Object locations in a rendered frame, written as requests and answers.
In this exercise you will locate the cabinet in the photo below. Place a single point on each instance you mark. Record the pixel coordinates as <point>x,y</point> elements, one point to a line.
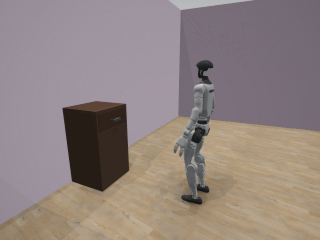
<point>97,160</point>

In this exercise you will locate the robot left thigh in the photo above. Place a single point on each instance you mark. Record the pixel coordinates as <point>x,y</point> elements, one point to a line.
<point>189,151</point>

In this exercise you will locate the left robot forearm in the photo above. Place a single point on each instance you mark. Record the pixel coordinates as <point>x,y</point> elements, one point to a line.
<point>193,120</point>

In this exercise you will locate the right robot forearm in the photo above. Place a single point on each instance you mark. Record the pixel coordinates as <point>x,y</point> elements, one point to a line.
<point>208,118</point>

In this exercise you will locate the robot left upper arm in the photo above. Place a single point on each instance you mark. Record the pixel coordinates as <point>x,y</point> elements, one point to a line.
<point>198,96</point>

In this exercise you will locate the drawer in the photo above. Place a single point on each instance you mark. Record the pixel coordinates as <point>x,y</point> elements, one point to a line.
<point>105,119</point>

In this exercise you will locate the robot right upper arm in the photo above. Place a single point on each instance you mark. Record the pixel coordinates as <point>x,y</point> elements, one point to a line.
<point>213,103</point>

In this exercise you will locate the robot right thigh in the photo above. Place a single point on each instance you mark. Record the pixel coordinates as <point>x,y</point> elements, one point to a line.
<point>199,158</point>

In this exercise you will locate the handle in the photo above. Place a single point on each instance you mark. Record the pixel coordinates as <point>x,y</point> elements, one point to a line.
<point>116,119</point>

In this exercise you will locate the left robot hand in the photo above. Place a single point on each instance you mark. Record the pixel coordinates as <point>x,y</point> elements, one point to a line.
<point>182,142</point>

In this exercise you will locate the robot thigh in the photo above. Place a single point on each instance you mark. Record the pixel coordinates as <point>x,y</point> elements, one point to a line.
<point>189,151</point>
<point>199,158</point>

